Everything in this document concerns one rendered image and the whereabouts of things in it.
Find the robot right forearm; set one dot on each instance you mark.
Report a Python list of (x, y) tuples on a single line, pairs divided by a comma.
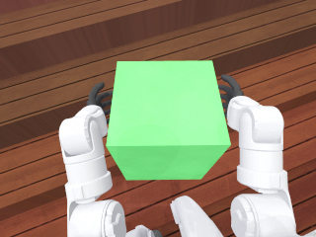
[(261, 143)]

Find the right robot upper arm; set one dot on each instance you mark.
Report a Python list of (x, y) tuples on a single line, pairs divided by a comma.
[(262, 215)]

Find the left robot thigh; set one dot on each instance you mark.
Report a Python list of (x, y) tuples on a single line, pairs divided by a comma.
[(140, 232)]

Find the left robot hand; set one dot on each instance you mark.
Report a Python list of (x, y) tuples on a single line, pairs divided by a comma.
[(95, 100)]

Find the robot left shin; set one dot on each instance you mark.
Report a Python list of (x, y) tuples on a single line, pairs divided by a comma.
[(141, 226)]

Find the robot left forearm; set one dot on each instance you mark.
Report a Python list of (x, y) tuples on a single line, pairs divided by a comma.
[(82, 147)]

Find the left robot upper arm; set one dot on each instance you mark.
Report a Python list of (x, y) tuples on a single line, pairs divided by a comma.
[(102, 218)]

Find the carton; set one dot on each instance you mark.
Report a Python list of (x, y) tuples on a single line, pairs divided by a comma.
[(167, 121)]

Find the right robot hand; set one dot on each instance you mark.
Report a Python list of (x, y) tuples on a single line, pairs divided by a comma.
[(232, 92)]

